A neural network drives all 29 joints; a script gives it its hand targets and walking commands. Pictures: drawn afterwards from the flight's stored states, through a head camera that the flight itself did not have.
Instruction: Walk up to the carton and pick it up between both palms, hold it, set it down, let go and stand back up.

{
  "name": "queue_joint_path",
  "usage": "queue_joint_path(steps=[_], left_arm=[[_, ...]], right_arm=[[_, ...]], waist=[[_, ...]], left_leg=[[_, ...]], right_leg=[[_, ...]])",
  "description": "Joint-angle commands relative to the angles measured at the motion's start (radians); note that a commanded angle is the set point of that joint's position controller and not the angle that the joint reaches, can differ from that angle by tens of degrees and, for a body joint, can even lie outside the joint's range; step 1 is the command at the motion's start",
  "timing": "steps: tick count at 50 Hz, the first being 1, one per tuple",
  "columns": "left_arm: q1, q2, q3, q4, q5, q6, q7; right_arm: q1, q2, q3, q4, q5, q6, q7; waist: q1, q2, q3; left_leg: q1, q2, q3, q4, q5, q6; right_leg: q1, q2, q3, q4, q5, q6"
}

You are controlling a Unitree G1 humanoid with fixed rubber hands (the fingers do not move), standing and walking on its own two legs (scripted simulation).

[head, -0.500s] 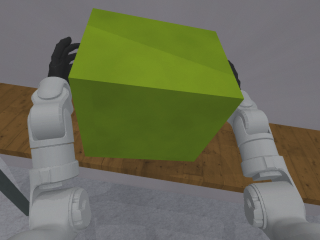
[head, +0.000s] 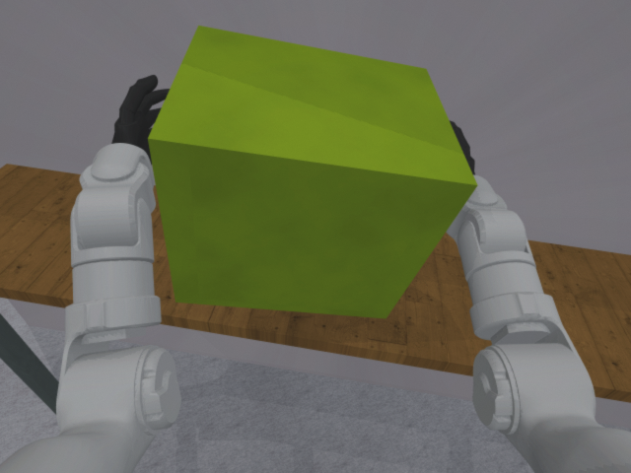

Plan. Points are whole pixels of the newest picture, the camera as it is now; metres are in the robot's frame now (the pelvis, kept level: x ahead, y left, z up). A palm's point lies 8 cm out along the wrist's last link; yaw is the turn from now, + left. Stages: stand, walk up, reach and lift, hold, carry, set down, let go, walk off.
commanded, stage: set down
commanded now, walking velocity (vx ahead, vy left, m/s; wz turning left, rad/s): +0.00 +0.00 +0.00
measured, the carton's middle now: (300, 185) +0.41 +0.00 +0.19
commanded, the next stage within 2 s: none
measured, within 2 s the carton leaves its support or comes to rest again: rests again in 1.88 s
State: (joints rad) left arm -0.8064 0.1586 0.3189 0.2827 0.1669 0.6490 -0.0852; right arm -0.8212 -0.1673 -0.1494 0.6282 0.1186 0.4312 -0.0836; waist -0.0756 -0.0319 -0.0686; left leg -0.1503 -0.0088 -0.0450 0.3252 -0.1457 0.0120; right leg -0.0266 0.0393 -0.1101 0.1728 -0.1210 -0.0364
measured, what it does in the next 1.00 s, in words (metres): stands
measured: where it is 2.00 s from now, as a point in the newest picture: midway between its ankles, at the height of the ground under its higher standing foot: outside the picture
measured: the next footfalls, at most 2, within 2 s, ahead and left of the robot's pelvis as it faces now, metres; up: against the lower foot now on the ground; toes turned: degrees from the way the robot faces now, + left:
none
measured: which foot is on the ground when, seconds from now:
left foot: down 0.00-1.00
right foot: down 0.00-1.00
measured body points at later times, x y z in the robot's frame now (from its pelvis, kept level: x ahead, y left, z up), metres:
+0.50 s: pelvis +0.01 +0.00 +0.00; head -0.01 +0.02 +0.45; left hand +0.43 +0.18 +0.22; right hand +0.41 -0.20 +0.18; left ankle +0.02 +0.11 -0.75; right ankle -0.01 -0.09 -0.75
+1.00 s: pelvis +0.01 +0.00 +0.00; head +0.01 +0.02 +0.45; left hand +0.45 +0.17 +0.18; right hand +0.42 -0.21 +0.14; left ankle +0.02 +0.11 -0.75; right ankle -0.01 -0.09 -0.75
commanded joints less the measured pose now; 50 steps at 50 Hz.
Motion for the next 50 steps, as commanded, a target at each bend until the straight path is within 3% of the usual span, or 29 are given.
queue_joint_path(steps=[1,7,11,14,16,27,32,37,40,43,50], left_arm=[[-0.646,-0.334,-0.317,-0.109,-0.109,-0.062,-0.125],[-0.671,-0.336,-0.314,-0.075,-0.107,-0.09,-0.124],[-0.649,-0.347,-0.313,-0.071,-0.109,-0.109,-0.125],[-0.641,-0.338,-0.3,-0.033,-0.101,-0.117,-0.129],[-0.648,-0.362,-0.322,-0.075,-0.111,-0.135,-0.122],[-0.619,-0.378,-0.324,-0.007,-0.105,-0.177,-0.119],[-0.616,-0.394,-0.34,-0.024,-0.116,-0.203,-0.11],[-0.607,-0.386,-0.329,0.024,-0.104,-0.212,-0.111],[-0.609,-0.403,-0.335,0.032,-0.104,-0.228,-0.105],[-0.593,-0.392,-0.309,0.083,-0.088,-0.239,-0.109],[-0.618,-0.415,-0.327,0.089,-0.099,-0.277,-0.105]], right_arm=[[-0.795,0.238,0.133,-0.322,0.012,-0.111,0.076],[-0.801,0.263,0.121,-0.296,-0.012,-0.121,0.09],[-0.781,0.275,0.128,-0.312,-0.023,-0.138,0.091],[-0.774,0.284,0.115,-0.294,-0.043,-0.14,0.096],[-0.784,0.296,0.124,-0.333,-0.046,-0.163,0.098],[-0.739,0.326,0.127,-0.302,-0.073,-0.192,0.109],[-0.733,0.342,0.148,-0.331,-0.078,-0.217,0.108],[-0.732,0.347,0.136,-0.295,-0.088,-0.225,0.115],[-0.722,0.369,0.138,-0.294,-0.095,-0.238,0.115],[-0.713,0.368,0.118,-0.261,-0.112,-0.24,0.119],[-0.72,0.402,0.114,-0.275,-0.139,-0.269,0.122]], waist=[[-0.013,0.086,-0.442],[-0.012,0.102,-0.459],[-0.02,0.088,-0.485],[-0.015,0.083,-0.46],[-0.014,0.086,-0.519],[-0.021,0.089,-0.516],[-0.02,0.08,-0.577],[-0.014,0.086,-0.531],[-0.018,0.088,-0.565],[-0.011,0.078,-0.53],[-0.02,0.077,-0.608]], left_leg=[[0.204,-0.015,0.005,0.003,0.238,-0.048],[0.17,-0.013,0.0,-0.004,0.225,-0.039],[0.184,-0.011,-0.004,-0.003,0.285,-0.031],[0.155,-0.012,-0.002,-0.01,0.245,-0.031],[0.181,-0.009,-0.008,-0.005,0.293,-0.035],[0.162,-0.009,-0.013,0.003,0.309,-0.032],[0.159,-0.006,-0.016,0.011,0.386,-0.028],[0.138,-0.006,-0.021,0.002,0.332,-0.028],[0.137,-0.007,-0.025,0.018,0.388,-0.022],[0.096,-0.006,-0.021,-0.008,0.308,-0.016],[0.11,-0.005,-0.026,0.0,0.368,-0.013]], right_leg=[[0.067,0.0,0.008,0.016,0.234,0.032],[0.08,-0.011,0.011,0.026,0.241,0.032],[0.123,-0.013,0.013,0.035,0.33,0.037],[0.119,-0.017,0.01,0.033,0.29,0.038],[0.133,-0.008,0.008,0.04,0.334,0.03],[0.131,-0.014,0.01,0.049,0.373,0.036],[0.177,-0.009,0.013,0.071,0.486,0.039],[0.138,-0.014,0.016,0.066,0.428,0.038],[0.157,-0.015,0.021,0.079,0.498,0.04],[0.166,-0.02,0.022,0.074,0.442,0.043],[0.179,-0.019,0.022,0.089,0.516,0.043]])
